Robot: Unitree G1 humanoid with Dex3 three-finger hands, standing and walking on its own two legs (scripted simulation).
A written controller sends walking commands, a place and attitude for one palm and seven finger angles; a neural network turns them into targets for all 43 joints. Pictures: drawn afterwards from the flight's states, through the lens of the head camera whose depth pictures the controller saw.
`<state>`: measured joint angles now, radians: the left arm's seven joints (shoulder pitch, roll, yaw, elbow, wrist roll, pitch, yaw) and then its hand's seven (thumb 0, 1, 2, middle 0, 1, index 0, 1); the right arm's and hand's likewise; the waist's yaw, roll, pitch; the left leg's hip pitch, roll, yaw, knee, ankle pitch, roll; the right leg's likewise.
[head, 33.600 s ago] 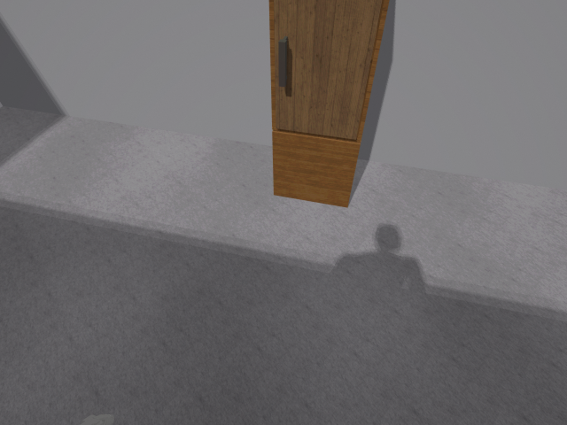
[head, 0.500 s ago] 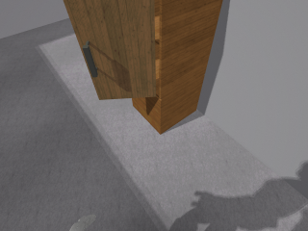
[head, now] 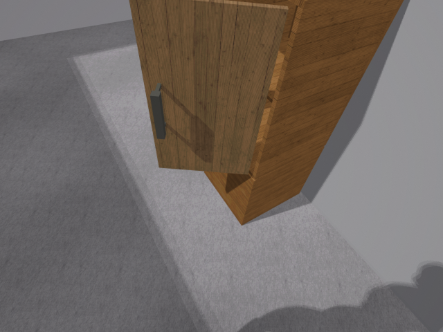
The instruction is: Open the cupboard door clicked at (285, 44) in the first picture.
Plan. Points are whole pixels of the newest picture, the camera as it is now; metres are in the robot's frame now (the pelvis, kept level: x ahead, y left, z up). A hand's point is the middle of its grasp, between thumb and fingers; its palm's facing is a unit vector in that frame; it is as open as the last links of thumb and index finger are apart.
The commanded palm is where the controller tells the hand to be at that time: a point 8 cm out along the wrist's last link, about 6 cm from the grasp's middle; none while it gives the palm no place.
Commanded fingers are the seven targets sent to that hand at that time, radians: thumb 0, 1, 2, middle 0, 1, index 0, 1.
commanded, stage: take the last steps up to it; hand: left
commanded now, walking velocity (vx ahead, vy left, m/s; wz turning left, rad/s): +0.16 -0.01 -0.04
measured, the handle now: (160, 111) +0.67 +0.24 -0.04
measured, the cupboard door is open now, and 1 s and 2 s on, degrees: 56 56 56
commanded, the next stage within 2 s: come to a stop and stand still in 0.04 s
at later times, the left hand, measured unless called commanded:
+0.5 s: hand (157, 314) +0.17 +0.14 -0.17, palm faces +0.02 -0.98 -0.19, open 7.3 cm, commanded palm none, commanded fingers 0.00 0.90 0.90 -0.20 -0.30 -0.20 -0.30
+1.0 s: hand out of the picture +0.04 +0.17 -0.17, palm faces +0.01 -0.98 -0.21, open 7.4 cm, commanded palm none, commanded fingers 0.00 0.90 0.90 -0.20 -0.30 -0.20 -0.30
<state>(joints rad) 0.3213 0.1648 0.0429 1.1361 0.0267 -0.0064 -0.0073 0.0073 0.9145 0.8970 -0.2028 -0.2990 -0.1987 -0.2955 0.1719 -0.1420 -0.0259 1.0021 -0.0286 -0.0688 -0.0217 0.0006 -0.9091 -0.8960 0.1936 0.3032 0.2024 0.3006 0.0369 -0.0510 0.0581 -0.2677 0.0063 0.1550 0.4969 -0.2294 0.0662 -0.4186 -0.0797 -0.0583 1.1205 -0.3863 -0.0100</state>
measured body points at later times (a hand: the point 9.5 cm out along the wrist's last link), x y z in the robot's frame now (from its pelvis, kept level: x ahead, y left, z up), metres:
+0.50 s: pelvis +0.08 -0.02 +0.00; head +0.11 -0.02 +0.45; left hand +0.17 +0.20 -0.15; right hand +0.06 -0.25 -0.16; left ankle +0.04 +0.09 -0.71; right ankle +0.12 -0.14 -0.74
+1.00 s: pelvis +0.05 -0.01 +0.00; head +0.07 -0.01 +0.45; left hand +0.04 +0.22 -0.16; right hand +0.10 -0.24 -0.15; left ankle +0.07 +0.09 -0.74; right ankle +0.01 -0.13 -0.74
